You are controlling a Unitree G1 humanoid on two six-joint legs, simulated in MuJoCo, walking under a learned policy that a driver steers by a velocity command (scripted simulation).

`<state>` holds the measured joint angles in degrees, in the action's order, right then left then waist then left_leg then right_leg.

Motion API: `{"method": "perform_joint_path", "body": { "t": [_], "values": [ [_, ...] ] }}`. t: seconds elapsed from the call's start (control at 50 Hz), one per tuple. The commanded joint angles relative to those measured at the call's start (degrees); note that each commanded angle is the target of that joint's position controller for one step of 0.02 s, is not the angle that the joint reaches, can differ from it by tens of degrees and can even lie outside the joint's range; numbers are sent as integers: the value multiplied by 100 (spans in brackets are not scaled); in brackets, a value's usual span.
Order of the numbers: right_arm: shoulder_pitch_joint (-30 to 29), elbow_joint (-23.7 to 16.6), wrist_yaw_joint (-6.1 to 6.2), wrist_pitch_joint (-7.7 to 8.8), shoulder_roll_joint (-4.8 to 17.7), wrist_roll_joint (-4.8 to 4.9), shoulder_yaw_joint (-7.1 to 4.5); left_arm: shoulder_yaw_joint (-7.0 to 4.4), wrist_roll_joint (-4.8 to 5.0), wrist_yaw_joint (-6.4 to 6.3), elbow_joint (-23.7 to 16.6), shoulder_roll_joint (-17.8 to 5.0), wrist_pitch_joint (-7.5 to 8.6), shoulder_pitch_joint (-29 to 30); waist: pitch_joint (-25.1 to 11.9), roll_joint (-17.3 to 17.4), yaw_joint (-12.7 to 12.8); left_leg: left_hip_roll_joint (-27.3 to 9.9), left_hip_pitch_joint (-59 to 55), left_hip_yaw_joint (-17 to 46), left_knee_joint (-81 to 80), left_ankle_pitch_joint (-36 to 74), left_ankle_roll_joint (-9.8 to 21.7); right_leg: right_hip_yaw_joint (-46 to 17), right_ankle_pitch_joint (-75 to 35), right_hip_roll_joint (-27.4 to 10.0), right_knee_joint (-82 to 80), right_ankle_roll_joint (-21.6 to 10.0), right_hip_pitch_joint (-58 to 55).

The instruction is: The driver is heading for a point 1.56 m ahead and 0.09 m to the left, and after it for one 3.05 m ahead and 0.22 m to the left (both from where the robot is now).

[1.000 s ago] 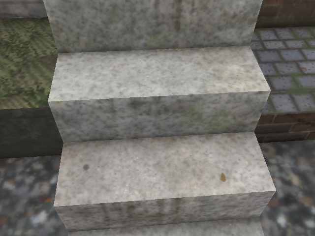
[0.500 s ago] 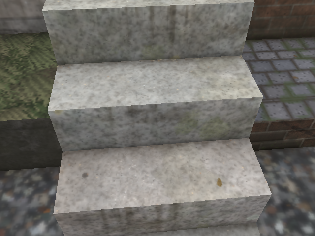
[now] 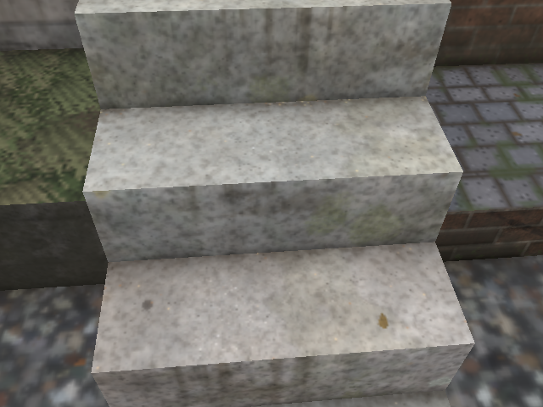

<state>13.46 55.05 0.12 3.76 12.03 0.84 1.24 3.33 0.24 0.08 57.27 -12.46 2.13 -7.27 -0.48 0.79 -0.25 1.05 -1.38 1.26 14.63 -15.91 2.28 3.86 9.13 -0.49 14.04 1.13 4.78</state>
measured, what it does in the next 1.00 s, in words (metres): stands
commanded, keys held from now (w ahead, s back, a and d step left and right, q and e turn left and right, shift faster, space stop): w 0.76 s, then no key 0.24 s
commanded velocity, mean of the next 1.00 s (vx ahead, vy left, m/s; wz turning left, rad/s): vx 0.45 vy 0.00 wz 0.00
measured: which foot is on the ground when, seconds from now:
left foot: down 0.00-1.00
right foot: down 0.00-1.00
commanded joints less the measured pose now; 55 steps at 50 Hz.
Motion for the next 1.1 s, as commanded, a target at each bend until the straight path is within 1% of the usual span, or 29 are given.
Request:
{"method": "perform_joint_path", "body": {
  "t": [0.02,0.22,0.76,0.82,0.94,1.1],
  "values": [
    [43,-197,6,47,612,-1,-112,-82,-1,-18,-252,-543,63,189,-154,86,4,-881,116,432,36,3107,-119,-415,-1601,-633,16,-209,-271],
    [-83,-143,4,36,679,-8,-108,-66,1,-20,-209,-610,68,312,-198,68,-2,-898,54,447,21,3258,-156,-397,-1780,-655,17,-209,-362],
    [-151,-48,-11,29,735,-13,-80,-23,-13,-2,-132,-682,73,365,-146,74,11,-909,94,450,-76,2965,-179,-393,-1606,-681,-95,-187,-393],
    [-14,22,-19,23,785,-4,-93,-42,-26,11,-52,-745,69,224,-121,87,28,-894,173,381,41,2984,-187,-356,-1711,-689,55,-199,-437],
    [141,96,-33,-3,790,3,-113,-71,-3,36,79,-764,31,95,4,60,43,-876,339,358,188,2840,-182,-325,-1572,-664,233,-202,-339],
    [296,149,-38,-39,791,19,-129,-107,23,46,223,-792,-29,-67,64,85,56,-892,442,381,339,2822,-193,-334,-1458,-661,384,-193,-272]
  ]
}}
